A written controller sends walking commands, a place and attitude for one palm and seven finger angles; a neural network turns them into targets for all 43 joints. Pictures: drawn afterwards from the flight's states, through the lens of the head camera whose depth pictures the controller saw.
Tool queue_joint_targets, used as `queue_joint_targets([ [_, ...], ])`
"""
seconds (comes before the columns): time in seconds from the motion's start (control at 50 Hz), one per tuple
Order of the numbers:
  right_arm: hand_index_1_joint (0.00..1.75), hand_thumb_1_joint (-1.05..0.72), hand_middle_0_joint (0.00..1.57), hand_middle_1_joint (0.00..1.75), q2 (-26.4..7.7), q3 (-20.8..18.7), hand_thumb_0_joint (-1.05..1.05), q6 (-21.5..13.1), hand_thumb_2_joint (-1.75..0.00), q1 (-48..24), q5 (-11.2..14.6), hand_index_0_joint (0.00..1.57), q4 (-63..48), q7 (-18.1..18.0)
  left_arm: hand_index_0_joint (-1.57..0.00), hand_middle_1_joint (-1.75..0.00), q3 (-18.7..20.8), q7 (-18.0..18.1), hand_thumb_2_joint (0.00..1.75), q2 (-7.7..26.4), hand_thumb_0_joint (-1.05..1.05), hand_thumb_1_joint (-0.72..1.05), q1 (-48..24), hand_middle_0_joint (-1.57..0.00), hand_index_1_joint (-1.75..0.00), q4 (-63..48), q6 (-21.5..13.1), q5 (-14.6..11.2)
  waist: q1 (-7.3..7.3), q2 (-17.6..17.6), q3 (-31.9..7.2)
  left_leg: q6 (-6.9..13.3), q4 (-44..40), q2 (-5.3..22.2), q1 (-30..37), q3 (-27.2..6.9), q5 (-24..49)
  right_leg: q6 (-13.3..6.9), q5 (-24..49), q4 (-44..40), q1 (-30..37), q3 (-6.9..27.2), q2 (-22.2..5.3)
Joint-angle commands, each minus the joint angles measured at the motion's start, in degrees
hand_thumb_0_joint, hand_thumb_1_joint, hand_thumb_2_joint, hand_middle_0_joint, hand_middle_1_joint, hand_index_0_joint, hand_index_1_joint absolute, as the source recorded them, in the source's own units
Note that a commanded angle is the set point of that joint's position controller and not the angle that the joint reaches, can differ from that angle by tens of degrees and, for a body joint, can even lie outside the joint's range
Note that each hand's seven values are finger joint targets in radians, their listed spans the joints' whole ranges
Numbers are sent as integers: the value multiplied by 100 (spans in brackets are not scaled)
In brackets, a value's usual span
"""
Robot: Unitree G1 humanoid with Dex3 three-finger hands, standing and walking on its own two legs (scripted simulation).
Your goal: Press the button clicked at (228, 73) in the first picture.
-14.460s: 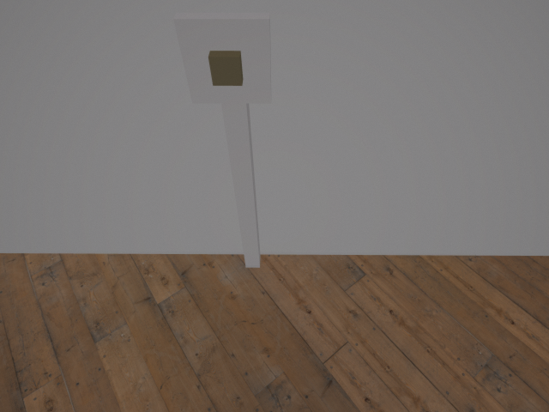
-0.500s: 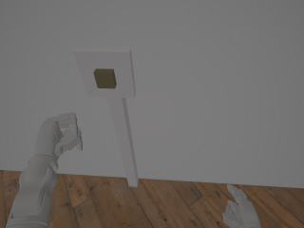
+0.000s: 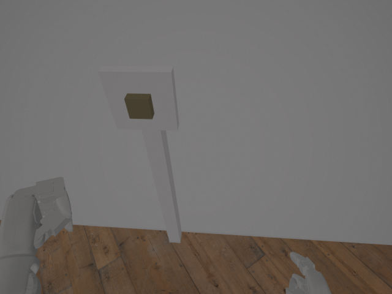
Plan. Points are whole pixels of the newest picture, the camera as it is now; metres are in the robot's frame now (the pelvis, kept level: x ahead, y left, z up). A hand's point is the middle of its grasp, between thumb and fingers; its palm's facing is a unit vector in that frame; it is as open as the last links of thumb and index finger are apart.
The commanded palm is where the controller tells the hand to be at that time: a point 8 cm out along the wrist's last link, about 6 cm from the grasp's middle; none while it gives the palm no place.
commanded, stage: draw the hand back to the body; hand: left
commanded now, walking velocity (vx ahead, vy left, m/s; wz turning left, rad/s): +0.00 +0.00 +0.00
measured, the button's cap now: (140, 105) +0.52 +0.20 +0.13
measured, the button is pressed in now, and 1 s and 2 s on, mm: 0 0 0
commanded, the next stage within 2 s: step back with the hand held close in 0.40 s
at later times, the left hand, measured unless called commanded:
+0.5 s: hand (47, 222) +0.17 +0.25 +0.16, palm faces +0.41 -0.84 -0.35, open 3.1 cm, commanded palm +0.13 +0.29 +0.17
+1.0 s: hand (32, 232) +0.16 +0.26 +0.16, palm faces +0.30 -0.81 -0.50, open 3.1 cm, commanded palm +0.10 +0.30 +0.17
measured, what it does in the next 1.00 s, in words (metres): stands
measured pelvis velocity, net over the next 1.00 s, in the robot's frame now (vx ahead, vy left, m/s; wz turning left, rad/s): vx -0.04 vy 0.02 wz -0.01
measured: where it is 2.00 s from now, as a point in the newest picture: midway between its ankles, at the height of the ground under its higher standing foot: outside the picture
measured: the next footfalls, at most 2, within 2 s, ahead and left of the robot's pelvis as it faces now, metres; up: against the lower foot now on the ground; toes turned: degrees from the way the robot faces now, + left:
right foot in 1.76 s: -0.27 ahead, -0.07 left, +0.00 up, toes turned -4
left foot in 1.92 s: -0.06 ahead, +0.11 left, +0.00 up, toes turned -5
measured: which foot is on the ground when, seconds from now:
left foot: down 0.00-1.00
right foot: down 0.00-1.00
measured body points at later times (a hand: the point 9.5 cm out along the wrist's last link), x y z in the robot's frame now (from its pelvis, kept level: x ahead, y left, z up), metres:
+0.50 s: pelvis +0.00 +0.01 +0.00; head -0.03 -0.01 +0.45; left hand +0.14 +0.29 +0.18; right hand +0.20 -0.20 -0.08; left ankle +0.00 +0.08 -0.74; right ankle -0.02 -0.10 -0.74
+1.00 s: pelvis -0.04 +0.02 -0.01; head -0.01 +0.03 +0.44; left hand +0.13 +0.30 +0.18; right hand +0.14 -0.23 -0.08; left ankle +0.00 +0.08 -0.74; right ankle -0.02 -0.10 -0.74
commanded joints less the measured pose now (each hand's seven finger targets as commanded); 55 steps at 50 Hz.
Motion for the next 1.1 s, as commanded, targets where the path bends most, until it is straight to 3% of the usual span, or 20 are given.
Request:
queue_joint_targets([
  [0.0, 30, -90, 20, 30, -556, -251, 0, -419, -90, -863, 5, 20, -1054, -29, -130, -150, 772, 130, 90, 1032, 0, 90, -149, -130, -150, -1660, -402, 23, 111, 72, -519, -121, -180, 267, 224, -398, 1393, 26, 1213, -259, -239, 288, -190],
  [0.12, 30, -90, 20, 30, -565, -301, 0, -452, -90, -827, 14, 20, -1045, -46, -130, -150, 851, 124, 90, 956, 0, 90, 438, -130, -150, -1723, -378, 32, 109, -248, -274, -135, -131, 299, 150, -390, 1431, 31, 1237, -296, -411, 308, -132],
  [0.22, 30, -90, 20, 30, -610, -298, 0, -424, -90, -785, -3, 20, -1014, -82, -130, -150, 715, 150, 90, 870, 0, 90, -4, -130, -150, -1664, -355, 75, 37, -250, -57, -122, -243, 307, 107, -461, 958, 40, 722, -373, -586, 284, -136],
  [0.24, 30, -90, 20, 30, -600, -295, 0, -420, -90, -791, 7, 20, -1029, -94, -130, -150, 703, 165, 90, 885, 0, 90, -67, -130, -150, -1695, -360, 81, 30, -86, -81, -124, -262, 310, 125, -470, 851, 33, 621, -346, -580, 293, -163],
  [0.32, 30, -90, 20, 30, -585, -274, 0, -453, -90, -819, -15, 20, -1040, -122, -130, -150, 835, 211, 90, 1027, 0, 90, -55, -130, -150, -1815, -373, 81, 108, -159, -328, -117, -257, 288, 128, -491, 829, 18, 629, -366, -398, 324, -153],
  [0.36, 30, -90, 20, 30, -557, -241, 0, -476, -90, -804, -26, 20, -1044, -121, -130, -150, 829, 228, 90, 1014, 0, 90, -46, -130, -150, -1931, -380, 75, 123, 154, -442, -146, -238, 278, 145, -510, 993, 0, 799, -291, -291, 315, -183],
  [0.48, 30, -90, 20, 30, -544, -233, 0, -467, -90, -814, -22, 20, -1016, -85, -130, -150, 806, 203, 90, 937, 0, 90, 93, -130, -150, -1832, -318, 79, 121, 157, -274, -211, -252, 311, 93, -523, 1177, -5, 893, -250, -319, 272, -148],
  [0.5, 30, -90, 20, 30, -563, -229, 0, -431, -90, -783, -27, 20, -939, -90, -130, -150, 797, 216, 90, 931, 0, 90, -160, -130, -150, -1538, -287, 84, 58, -28, -89, -215, -307, 314, 33, -538, 1048, -4, 782, -272, -421, 247, -139],
  [0.52, 30, -90, 20, 30, -615, -206, 0, -309, -90, -692, 58, 20, -1303, -74, -130, -150, 1836, 263, 90, 1928, 0, 90, -1150, -130, -150, -2039, -582, 58, -89, 187, 476, -51, -308, 420, -520, -702, 421, 21, 744, -494, -843, 742, -381],
  [0.56, 30, -90, 20, 30, -613, -292, 0, -191, -90, -720, -10, 20, -1129, -69, -130, -150, 1253, 144, 90, 1184, 0, 90, 44, -130, -150, -1344, -597, 74, -106, -477, 137, 36, -76, 425, -379, -702, 534, 24, 781, -607, -1005, 892, -571],
  [0.58, 30, -90, 20, 30, -648, -312, 0, -115, -90, -706, -6, 20, -1176, -32, -130, -150, 1061, 104, 90, 994, 0, 90, 205, -130, -150, -1302, -582, 86, -132, -563, 23, 32, -48, 439, -309, -693, 729, 48, 904, -556, -987, 858, -576],
  [0.62, 30, -90, 20, 30, -705, -353, 0, -51, -90, -755, -10, 20, -1234, -14, -130, -150, 933, 67, 90, 905, 0, 90, 376, -130, -150, -1482, -637, 97, -140, -317, -266, 28, -43, 488, -258, -652, 1034, 95, 1103, -389, -946, 756, -577],
  [0.66, 30, -90, 20, 30, -722, -388, 0, 33, -90, -688, 7, 20, -1269, -7, -130, -150, 936, 89, 90, 944, 0, 90, 647, -130, -150, -1592, -653, 118, -153, -174, -627, 35, -50, 581, -308, -661, 1329, 141, 1298, -140, -762, 676, -562],
  [0.76, 30, -90, 20, 30, -694, -460, 0, 141, -90, -670, 53, 20, -1471, -52, -130, -150, 1390, 201, 90, 1398, 0, 90, 902, -130, -150, -2230, -748, 121, -146, -257, -1166, 35, 66, 677, -608, -723, 1833, 158, 1836, 379, -412, 600, -538],
  [0.82, 30, -90, 20, 30, -690, -483, 0, 154, -90, -693, 62, 20, -1509, -93, -130, -150, 1648, 265, 90, 1602, 0, 90, 1032, -130, -150, -2366, -798, 85, -137, -177, -1231, 43, 129, 714, -834, -781, 1856, 159, 1890, 553, -403, 640, -529],
  [0.88, 30, -90, 20, 30, -687, -491, 0, 132, -90, -624, 66, 20, -1526, -107, -130, -150, 1584, 282, 90, 1477, 0, 90, 1170, -130, -150, -2349, -834, 92, -156, -17, -1176, 64, 73, 813, -1050, -867, 1949, 171, 1829, 805, -397, 599, -471],
  [0.92, 30, -90, 20, 30, -746, -529, 0, 86, -90, -607, 50, 20, -1506, -104, -130, -150, 1562, 275, 90, 1440, 0, 90, 1217, -130, -150, -2387, -865, 114, -150, 209, -1189, 97, 18, 902, -1178, -928, 1836, 190, 1564, 937, -426, 575, -406],
  [0.96, 30, -90, 20, 30, -739, -521, 0, 52, -90, -558, 46, 20, -1486, -95, -130, -150, 1447, 269, 90, 1319, 0, 90, 1203, -130, -150, -2263, -865, 133, -176, 114, -981, 138, -99, 997, -1472, -1007, 1490, 192, 1214, 1068, -484, 582, -387],
  [1.02, 30, -90, 20, 30, -790, -544, 0, -22, -90, -570, 30, 20, -1465, -112, -130, -150, 1476, 272, 90, 1318, 0, 90, 1071, -130, -150, -2202, -898, 184, -179, 103, -762, 253, -294, 1078, -2202, -1122, 219, 191, 801, 1205, -328, 709, -342],
  [1.08, 30, -90, 20, 30, -773, -525, 0, -88, -90, -511, 33, 20, -1491, -123, -130, -150, 1457, 290, 90, 1282, 0, 90, 890, -130, -150, -2144, -954, 252, -237, -178, -491, 304, -379, 1023, -2860, -1201, -1195, 145, 382, 1181, -284, 887, -411],
])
